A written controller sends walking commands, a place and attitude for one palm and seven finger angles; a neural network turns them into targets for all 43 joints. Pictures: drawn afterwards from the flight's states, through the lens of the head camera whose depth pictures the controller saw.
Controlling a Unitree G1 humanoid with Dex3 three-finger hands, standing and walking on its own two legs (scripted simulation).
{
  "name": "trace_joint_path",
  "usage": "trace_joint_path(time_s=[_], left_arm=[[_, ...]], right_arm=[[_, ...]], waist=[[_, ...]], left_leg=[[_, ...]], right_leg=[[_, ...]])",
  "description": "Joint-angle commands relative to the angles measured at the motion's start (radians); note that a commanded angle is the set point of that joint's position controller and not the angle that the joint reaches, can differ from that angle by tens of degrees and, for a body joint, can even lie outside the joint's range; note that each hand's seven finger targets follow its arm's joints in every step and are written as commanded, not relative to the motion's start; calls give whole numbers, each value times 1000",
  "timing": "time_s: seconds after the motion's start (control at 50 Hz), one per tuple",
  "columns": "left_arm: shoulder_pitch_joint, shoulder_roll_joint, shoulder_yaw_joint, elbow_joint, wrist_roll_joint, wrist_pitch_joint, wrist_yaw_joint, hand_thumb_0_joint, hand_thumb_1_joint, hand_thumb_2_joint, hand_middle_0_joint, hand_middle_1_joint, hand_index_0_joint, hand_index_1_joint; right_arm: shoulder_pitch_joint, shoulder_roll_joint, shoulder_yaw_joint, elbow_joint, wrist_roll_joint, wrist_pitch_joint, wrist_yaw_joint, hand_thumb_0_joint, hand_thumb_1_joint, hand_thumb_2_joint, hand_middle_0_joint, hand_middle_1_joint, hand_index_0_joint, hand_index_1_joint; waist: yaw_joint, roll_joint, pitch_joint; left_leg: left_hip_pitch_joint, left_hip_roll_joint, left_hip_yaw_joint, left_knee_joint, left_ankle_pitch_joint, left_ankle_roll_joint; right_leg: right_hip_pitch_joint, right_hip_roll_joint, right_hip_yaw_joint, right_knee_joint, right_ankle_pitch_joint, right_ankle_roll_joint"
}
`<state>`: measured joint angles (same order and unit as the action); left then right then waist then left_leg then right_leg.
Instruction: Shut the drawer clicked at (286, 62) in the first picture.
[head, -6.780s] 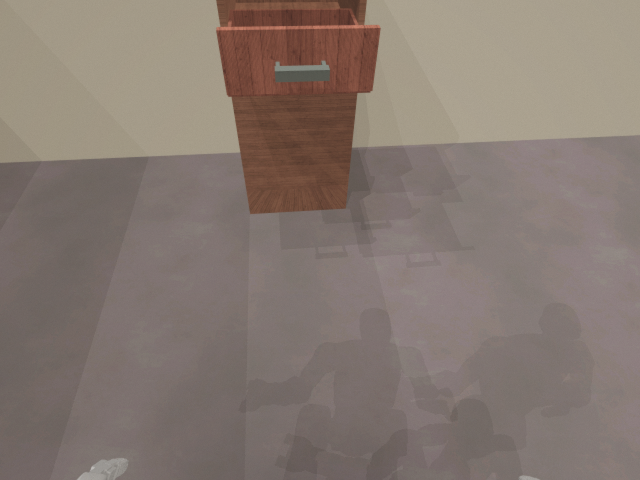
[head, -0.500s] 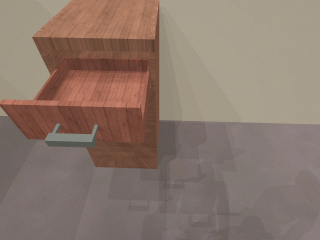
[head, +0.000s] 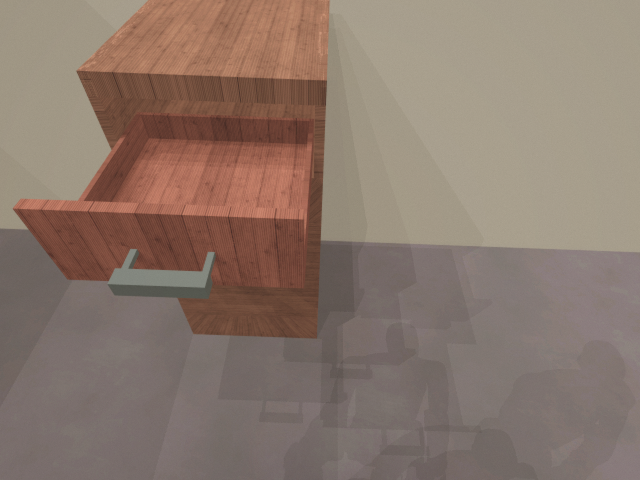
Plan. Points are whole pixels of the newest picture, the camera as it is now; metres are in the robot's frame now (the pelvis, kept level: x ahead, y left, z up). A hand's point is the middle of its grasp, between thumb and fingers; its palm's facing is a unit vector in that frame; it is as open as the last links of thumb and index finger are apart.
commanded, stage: come to a stop and stand still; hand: left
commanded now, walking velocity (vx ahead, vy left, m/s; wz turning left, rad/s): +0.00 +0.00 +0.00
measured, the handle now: (166, 270) +0.38 +0.25 +0.03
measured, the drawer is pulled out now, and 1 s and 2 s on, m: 0.29 0.29 0.29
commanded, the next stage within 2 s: look again from close up in 0.20 s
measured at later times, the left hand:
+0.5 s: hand out of the picture +0.00 +0.18 -0.18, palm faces +0.03 -0.98 -0.19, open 7.4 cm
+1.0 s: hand out of the picture -0.02 +0.19 -0.19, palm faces +0.06 -0.98 -0.16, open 7.4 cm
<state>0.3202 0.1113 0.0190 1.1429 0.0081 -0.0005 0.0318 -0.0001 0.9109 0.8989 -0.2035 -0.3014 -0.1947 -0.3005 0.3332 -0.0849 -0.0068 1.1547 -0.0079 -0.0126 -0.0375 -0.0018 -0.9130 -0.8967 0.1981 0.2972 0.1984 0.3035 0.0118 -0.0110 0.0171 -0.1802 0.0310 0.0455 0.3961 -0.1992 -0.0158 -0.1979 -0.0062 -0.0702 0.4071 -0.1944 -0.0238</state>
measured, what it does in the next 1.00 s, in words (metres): stands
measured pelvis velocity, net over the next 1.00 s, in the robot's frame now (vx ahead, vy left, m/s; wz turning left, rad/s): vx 0.00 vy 0.03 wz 0.03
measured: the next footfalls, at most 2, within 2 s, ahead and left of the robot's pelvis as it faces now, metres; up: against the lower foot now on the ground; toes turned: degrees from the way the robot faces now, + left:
none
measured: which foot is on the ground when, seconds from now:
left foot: down 0.00-1.00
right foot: down 0.00-1.00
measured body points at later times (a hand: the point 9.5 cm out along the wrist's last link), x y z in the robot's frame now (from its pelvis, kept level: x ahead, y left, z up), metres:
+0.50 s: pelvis +0.01 +0.02 -0.01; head +0.01 +0.02 +0.44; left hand +0.00 +0.24 -0.17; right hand +0.01 -0.20 -0.17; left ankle +0.01 +0.13 -0.74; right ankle +0.02 -0.10 -0.74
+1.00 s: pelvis +0.00 +0.03 -0.01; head -0.01 +0.04 +0.44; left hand -0.02 +0.25 -0.17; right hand +0.00 -0.19 -0.16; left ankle +0.01 +0.13 -0.74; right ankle +0.02 -0.10 -0.74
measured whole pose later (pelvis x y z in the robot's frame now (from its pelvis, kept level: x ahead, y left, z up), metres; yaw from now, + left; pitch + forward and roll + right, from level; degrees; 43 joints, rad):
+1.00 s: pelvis +0.00 +0.03 -0.01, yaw +1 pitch -2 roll +0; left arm 0.34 0.16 0.00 1.09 0.02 0.00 0.03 0.00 0.91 0.90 -0.20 -0.30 -0.19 -0.30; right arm 0.30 -0.14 0.01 1.11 -0.02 0.00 -0.01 0.00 -0.92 -0.90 0.20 0.30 0.20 0.30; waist 0.01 -0.03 0.01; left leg -0.20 -0.01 0.04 0.48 -0.24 0.03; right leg -0.20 -0.05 -0.08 0.48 -0.24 0.01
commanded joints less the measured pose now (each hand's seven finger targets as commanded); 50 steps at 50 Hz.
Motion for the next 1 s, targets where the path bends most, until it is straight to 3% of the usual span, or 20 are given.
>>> trace_joint_path(time_s=[0.0, 0.1, 0.26, 0.28, 0.3, 0.32, 0.34, 0.36, 0.38, 0.4, 0.46, 0.52, 0.6, 0.68, 0.76, 0.84, 0.92, 0.98], left_arm=[[76, 83, 6, -18, 4, -16, 8, 0, 900, 900, -200, -300, -200, -300], [76, 87, 4, -23, 6, -15, 9, 0, 900, 900, -200, -300, -200, -300], [65, 100, 5, -28, 4, -20, 9, 0, 900, 900, -200, -300, -200, -300], [119, 132, -10, -6, 15, -37, 43, 0, 900, 900, -200, -300, -200, -300], [75, 168, -9, -29, 16, -51, 35, 0, 900, 900, -200, -300, -200, -300], [81, 156, -5, -54, 11, -54, 29, 0, 900, 900, -200, -300, -200, -300], [74, 144, -10, -54, 6, -55, 29, 0, 900, 900, -200, -300, -200, -300], [57, 143, -13, -60, 2, -51, 26, 0, 900, 900, -200, -300, -200, -300], [35, 141, -12, -72, 2, -45, 22, 0, 900, 900, -200, -300, -200, -300], [27, 143, -11, -82, 6, -37, 20, 0, 900, 900, -200, -300, -200, -300], [25, 133, -15, -85, 6, -30, 14, 0, 900, 900, -200, -300, -200, -300], [28, 133, -15, -92, 8, -24, 13, 0, 900, 900, -200, -300, -200, -300], [35, 138, -12, -99, 8, -20, 11, 0, 900, 900, -200, -300, -200, -300], [34, 139, -13, -103, 4, -19, 7, 0, 900, 900, -200, -300, -200, -300], [40, 139, -12, -103, 5, -21, 7, 0, 900, 900, -200, -300, -200, -300], [44, 135, -13, -99, 5, -19, 7, 0, 900, 900, -200, -300, -200, -300], [63, 132, -9, -90, 16, -16, 2, 0, 900, 900, -200, -300, -200, -300], [85, 130, -2, -90, 20, -14, -3, 0, 900, 900, -200, -300, -200, -300]], right_arm=[[76, -101, -12, -21, 1, -11, -7, 0, -900, -900, 200, 300, 200, 300], [64, -106, -12, -23, 1, -9, -4, 0, -900, -900, 200, 300, 200, 300], [53, -118, -11, -27, 1, -14, -3, 0, -900, -900, 200, 300, 200, 300], [-77, -159, -8, -106, 5, -23, 16, 0, -900, -900, 200, 300, 200, 300], [-44, -130, -1, -138, 1, -19, 16, 0, -900, -900, 200, 300, 200, 300], [42, -97, -6, -117, -4, -25, 13, 0, -900, -900, 200, 300, 200, 300], [65, -114, -6, -107, -4, -29, 10, 0, -900, -900, 200, 300, 200, 300], [51, -126, -4, -104, 0, -23, 10, 0, -900, -900, 200, 300, 200, 300], [36, -132, -5, -109, 1, -18, 11, 0, -900, -900, 200, 300, 200, 300], [26, -136, -5, -118, -4, -18, 13, 0, -900, -900, 200, 300, 200, 300], [9, -146, -2, -124, -4, -12, 15, 0, -900, -900, 200, 300, 200, 300], [13, -156, 0, -120, -5, -13, 16, 0, -900, -900, 200, 300, 200, 300], [5, -163, 1, -117, -5, -17, 15, 0, -900, -900, 200, 300, 200, 300], [-3, -172, 1, -117, -5, -15, 16, 0, -900, -900, 200, 300, 200, 300], [-5, -170, 2, -109, -3, -17, 17, 0, -900, -900, 200, 300, 200, 300], [-4, -173, 2, -99, -1, -15, 17, 0, -900, -900, 200, 300, 200, 300], [12, -178, -3, -79, -9, -1, 21, 0, -900, -900, 200, 300, 200, 300], [19, -175, -8, -79, -14, 7, 23, 0, -900, -900, 200, 300, 200, 300]], waist=[[-3, 28, 65], [-4, 11, 97], [-6, 19, 64], [36, 4, 109], [-32, 10, 75], [-34, 23, -41], [-36, -3, -116], [-33, -24, -130], [-36, -20, -81], [-28, -12, -47], [-21, -6, 74], [-16, 26, 104], [-5, 47, 82], [-8, 27, 65], [-5, 13, 39], [-7, 13, 49], [-11, 14, 76], [-8, 31, 128]], left_leg=[[-39, 88, -93, -102, 6, 31], [-47, 80, -93, -108, -18, 31], [-17, 77, -86, -98, 45, 32], [-119, 81, -32, 119, 30, 3], [-63, 41, -41, 85, 33, -9], [-24, 33, -38, 57, -2, 16], [-14, 51, -51, 76, 68, 21], [-13, 52, -57, 73, 64, 22], [-27, 54, -65, 50, 49, 25], [-34, 60, -74, 44, 82, 27], [-100, 54, -91, 5, 16, 35], [-129, 63, -110, -28, 0, 38], [-133, 64, -125, -55, 7, 44], [-121, 58, -123, -63, -31, 42], [-102, 58, -118, -59, 10, 43], [-98, 58, -117, -63, 3, 42], [-125, 49, -118, -80, -283, 49], [-183, 44, -126, -85, -385, 59]], right_leg=[[-13, -89, 88, -80, 19, 3], [-36, -92, 92, -85, -2, 6], [-11, -99, 94, -79, 37, 7], [-33, -152, 131, -68, 235, 7], [-29, -192, 147, -37, 436, -24], [52, -181, 136, 20, 432, -31], [87, -161, 110, 39, 383, -33], [92, -153, 107, 22, 269, -29], [52, -142, 104, 8, 140, -27], [24, -127, 94, 10, 100, -25], [-36, -113, 96, -23, -49, -17], [-28, -99, 85, -16, -49, -12], [14, -102, 69, -6, -14, -7], [17, -106, 74, -19, -29, -4], [36, -112, 71, -21, 10, -1], [25, -112, 71, -29, 3, 3], [-22, -100, 61, -36, -245, -7], [-56, -93, 68, -35, -342, -15]])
